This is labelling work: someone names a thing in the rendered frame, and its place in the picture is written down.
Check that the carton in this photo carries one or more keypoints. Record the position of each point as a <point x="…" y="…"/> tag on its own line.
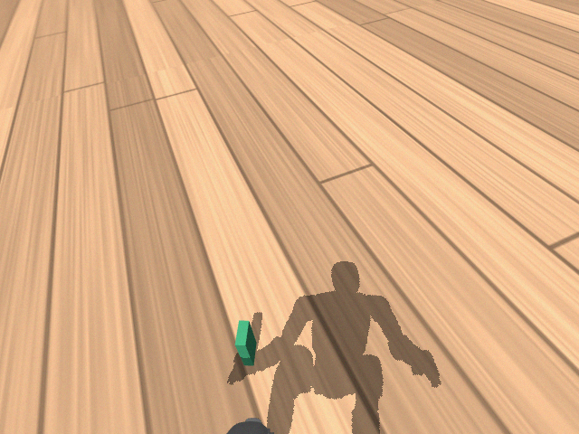
<point x="245" y="343"/>

